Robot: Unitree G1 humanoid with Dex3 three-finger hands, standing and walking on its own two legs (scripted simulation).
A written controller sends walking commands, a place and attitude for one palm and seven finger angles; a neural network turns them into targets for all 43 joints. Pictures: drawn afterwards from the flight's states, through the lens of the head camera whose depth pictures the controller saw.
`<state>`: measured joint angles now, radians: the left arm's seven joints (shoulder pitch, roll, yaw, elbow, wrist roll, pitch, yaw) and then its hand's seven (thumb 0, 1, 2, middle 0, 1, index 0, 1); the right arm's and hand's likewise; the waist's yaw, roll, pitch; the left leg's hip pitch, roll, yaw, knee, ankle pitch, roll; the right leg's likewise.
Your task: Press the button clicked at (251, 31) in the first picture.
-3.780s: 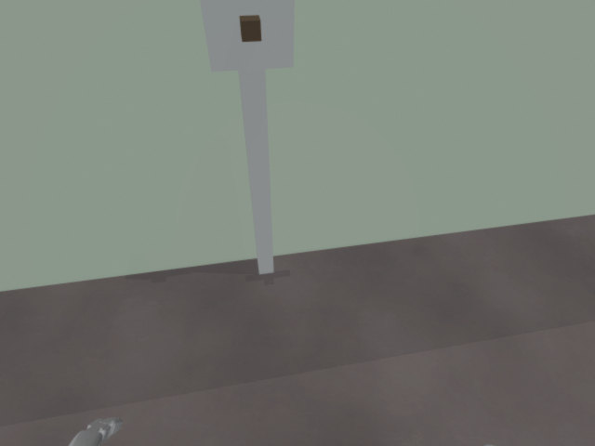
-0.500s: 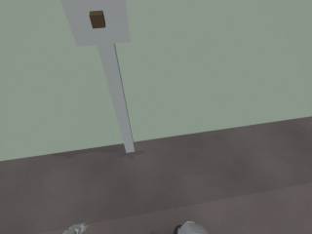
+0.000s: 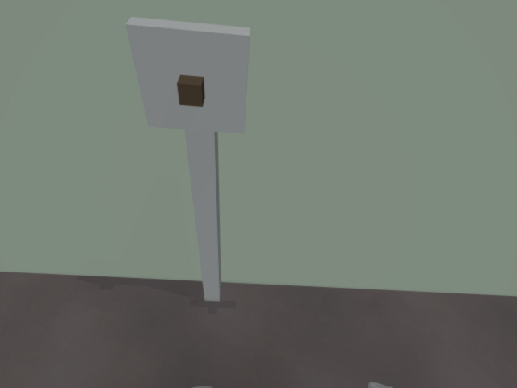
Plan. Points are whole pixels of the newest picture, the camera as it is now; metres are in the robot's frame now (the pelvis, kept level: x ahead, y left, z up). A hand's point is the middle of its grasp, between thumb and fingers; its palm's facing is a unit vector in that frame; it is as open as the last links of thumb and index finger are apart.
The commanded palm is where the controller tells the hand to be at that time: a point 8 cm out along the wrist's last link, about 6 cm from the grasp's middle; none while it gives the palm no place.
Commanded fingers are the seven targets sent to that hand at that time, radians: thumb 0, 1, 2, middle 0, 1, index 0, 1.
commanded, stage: come to a stop and stand still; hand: left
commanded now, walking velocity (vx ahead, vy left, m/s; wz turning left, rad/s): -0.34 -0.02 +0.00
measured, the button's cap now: (191, 89) +0.51 +0.18 +0.19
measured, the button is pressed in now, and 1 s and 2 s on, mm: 0 0 0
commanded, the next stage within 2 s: look again from close up in 1.46 s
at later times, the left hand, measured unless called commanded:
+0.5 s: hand out of the picture -0.01 +0.13 -0.15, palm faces +0.05 -0.96 -0.27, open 7.4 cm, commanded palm none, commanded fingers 0.00 0.90 0.90 -0.20 -0.30 -0.20 -0.30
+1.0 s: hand out of the picture -0.09 +0.16 -0.18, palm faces +0.09 -0.98 -0.17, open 7.4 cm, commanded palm none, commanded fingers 0.00 0.90 0.90 -0.20 -0.30 -0.20 -0.30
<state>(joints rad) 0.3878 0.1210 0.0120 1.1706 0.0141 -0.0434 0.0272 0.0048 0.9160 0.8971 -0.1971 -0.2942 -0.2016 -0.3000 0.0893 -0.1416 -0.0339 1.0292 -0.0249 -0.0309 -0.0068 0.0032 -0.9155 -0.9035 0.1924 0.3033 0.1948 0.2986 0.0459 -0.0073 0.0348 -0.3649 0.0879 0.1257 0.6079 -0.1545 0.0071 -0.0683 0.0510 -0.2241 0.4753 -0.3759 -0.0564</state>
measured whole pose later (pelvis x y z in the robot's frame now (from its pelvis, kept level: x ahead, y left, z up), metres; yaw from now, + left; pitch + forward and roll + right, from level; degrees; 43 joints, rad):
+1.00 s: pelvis -0.04 -0.01 +0.01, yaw -1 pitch +0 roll +0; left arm 0.36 0.17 0.04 1.12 0.02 0.04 0.04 0.01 0.91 0.90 -0.20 -0.29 -0.20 -0.30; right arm 0.21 -0.15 -0.04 1.05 -0.02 0.00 -0.01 0.01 -0.92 -0.90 0.20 0.30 0.20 0.30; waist 0.05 -0.05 0.02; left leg -0.22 0.03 0.09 0.53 -0.31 0.02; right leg -0.26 -0.10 -0.05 0.60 -0.39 0.04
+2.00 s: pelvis -0.03 +0.01 +0.01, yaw -2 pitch -1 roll +1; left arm 0.30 0.12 -0.02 1.13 0.01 -0.01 0.04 0.01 0.91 0.90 -0.20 -0.29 -0.20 -0.30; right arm 0.30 -0.16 0.01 1.10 -0.01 -0.03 -0.02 0.02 -0.92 -0.90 0.20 0.30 0.20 0.30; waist 0.00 0.03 0.02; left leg -0.15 -0.01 0.12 0.46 -0.29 0.04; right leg -0.21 -0.06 -0.06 0.51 -0.28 0.01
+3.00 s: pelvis +0.05 -0.06 +0.01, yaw +5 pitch +0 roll +2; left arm 0.20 0.16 0.04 1.01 0.03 0.00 0.04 0.01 0.93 0.90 -0.20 -0.29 -0.20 -0.30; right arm 0.10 -0.19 -0.06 1.01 -0.01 0.04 -0.01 0.01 -0.91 -0.90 0.19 0.30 0.20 0.30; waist 0.03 -0.02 0.11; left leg -0.44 -0.01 0.05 0.94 -0.46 -0.04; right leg -0.28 -0.06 -0.13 0.56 -0.28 -0.05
